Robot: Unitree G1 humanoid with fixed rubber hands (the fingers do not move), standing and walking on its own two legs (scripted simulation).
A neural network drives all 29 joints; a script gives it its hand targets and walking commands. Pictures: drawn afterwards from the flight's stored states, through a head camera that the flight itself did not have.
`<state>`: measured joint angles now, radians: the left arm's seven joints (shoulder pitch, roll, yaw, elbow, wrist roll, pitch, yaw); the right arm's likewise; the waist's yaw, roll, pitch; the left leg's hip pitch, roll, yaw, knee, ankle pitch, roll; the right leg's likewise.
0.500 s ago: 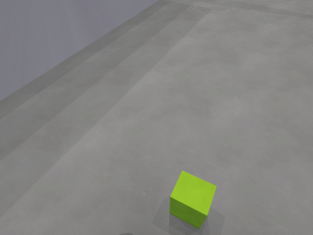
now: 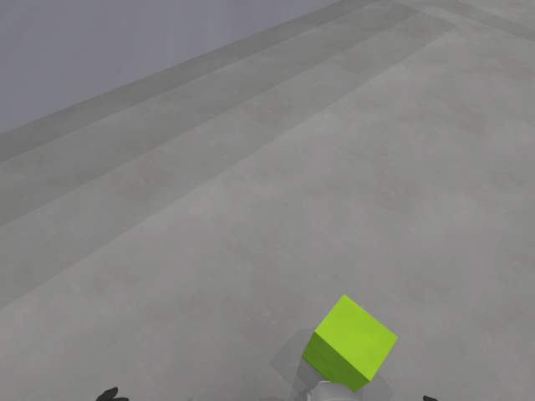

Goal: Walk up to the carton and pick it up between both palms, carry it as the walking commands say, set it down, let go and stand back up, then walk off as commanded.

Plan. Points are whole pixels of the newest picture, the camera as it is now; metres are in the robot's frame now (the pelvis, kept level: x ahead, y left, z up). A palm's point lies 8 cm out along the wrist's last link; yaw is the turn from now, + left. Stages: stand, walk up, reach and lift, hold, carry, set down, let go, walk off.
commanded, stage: walk off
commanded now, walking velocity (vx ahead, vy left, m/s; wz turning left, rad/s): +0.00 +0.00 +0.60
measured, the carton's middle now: (344, 347) +0.34 -0.28 -0.63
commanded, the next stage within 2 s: none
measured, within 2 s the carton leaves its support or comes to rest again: neither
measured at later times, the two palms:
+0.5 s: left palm out of the picture -0.01 +0.23 -0.10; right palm (426, 371) +0.18 -0.27 -0.12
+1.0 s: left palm out of the picture -0.04 +0.23 -0.10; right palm (411, 359) +0.19 -0.24 -0.12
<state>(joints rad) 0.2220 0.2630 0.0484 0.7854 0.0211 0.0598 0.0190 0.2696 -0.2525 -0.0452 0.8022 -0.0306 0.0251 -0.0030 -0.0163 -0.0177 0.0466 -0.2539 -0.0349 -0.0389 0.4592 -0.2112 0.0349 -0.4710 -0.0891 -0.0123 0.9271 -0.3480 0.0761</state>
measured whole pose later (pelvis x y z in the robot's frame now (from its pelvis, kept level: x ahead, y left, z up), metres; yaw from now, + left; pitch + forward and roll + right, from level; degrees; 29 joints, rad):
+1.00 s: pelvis -0.02 -0.06 -0.01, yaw +34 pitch +1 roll +0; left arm 0.18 0.26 0.03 0.68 0.01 0.06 0.01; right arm 0.28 -0.29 -0.04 0.72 -0.03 0.04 0.02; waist -0.04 0.01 0.06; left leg -0.30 -0.05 -0.08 0.52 -0.24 0.02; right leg -0.39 -0.04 -0.03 0.75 -0.40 0.07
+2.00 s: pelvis -0.03 -0.11 -0.01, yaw +69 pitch +1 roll +0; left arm 0.15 0.24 0.02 0.66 0.01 0.04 0.02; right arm 0.28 -0.30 -0.05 0.71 -0.01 0.05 0.02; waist -0.05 0.04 0.06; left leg -0.37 -0.07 -0.12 0.61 -0.27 0.01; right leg -0.29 0.00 -0.05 0.55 -0.27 0.02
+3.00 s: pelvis -0.03 -0.14 +0.00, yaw +104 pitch +1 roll +1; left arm 0.18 0.22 0.02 0.67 0.02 0.02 0.02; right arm 0.27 -0.29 -0.06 0.74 -0.03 0.05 0.02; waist -0.03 0.06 0.06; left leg -0.47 -0.08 -0.08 0.98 -0.43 -0.04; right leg -0.24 -0.03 -0.08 0.50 -0.27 -0.03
